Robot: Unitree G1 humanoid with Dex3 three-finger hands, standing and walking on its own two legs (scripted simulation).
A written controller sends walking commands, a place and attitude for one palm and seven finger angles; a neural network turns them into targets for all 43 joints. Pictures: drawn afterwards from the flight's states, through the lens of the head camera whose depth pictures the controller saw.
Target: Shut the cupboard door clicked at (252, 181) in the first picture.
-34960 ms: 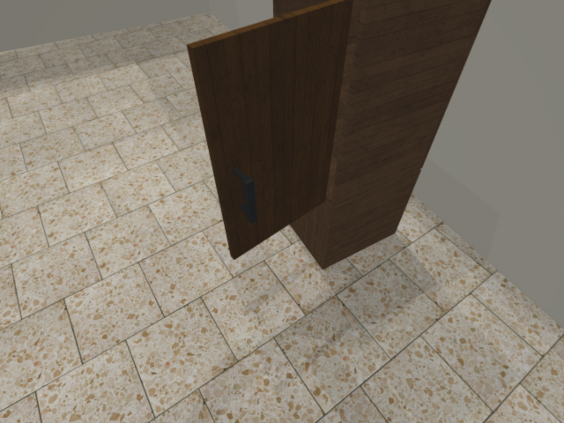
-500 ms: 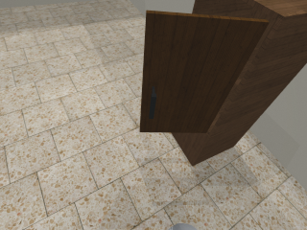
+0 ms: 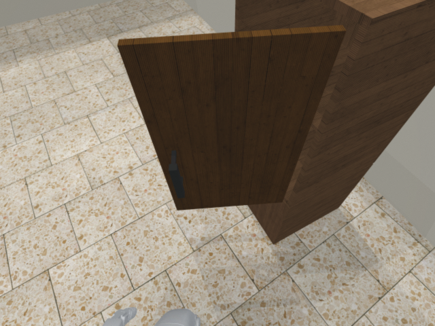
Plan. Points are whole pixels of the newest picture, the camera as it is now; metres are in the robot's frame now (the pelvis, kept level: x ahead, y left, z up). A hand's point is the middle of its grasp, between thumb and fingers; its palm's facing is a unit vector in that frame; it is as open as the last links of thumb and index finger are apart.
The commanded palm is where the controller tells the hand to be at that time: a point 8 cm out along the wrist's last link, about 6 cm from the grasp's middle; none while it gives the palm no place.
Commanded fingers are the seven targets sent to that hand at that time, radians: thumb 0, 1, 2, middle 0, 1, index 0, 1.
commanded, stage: come to a stop and stand still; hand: left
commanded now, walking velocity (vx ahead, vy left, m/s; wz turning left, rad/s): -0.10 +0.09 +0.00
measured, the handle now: (177, 175) +0.46 +0.13 -0.09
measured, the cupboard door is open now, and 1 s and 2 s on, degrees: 66 66 66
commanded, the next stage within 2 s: look again from close up in 0.96 s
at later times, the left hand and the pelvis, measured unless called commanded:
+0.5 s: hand out of the picture -0.01 +0.24 -0.18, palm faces +0.05 -0.97 -0.23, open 7.4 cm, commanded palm none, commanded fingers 0.00 0.90 0.90 -0.20 -0.30 -0.20 -0.30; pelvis -0.02 +0.04 +0.00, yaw +0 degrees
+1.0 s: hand out of the picture -0.04 +0.17 -0.18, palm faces +0.00 -0.99 -0.14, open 7.3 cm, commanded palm none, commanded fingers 0.00 0.90 0.90 -0.20 -0.30 -0.20 -0.30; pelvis -0.03 +0.02 +0.01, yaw -1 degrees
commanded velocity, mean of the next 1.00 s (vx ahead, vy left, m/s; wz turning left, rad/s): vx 0.00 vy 0.00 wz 0.00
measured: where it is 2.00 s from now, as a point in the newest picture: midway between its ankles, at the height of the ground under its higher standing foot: outside the picture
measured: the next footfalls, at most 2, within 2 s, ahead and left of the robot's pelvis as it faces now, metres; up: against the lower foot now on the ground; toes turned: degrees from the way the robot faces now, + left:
left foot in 0.20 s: +0.04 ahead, +0.13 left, +0.00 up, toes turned +4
right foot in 0.54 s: -0.03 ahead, -0.09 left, +0.00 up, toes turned +1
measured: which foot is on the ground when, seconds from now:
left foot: up 0.00-0.18, down 0.20-1.00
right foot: down 0.00-0.20, up 0.22-0.52, down 0.54-1.00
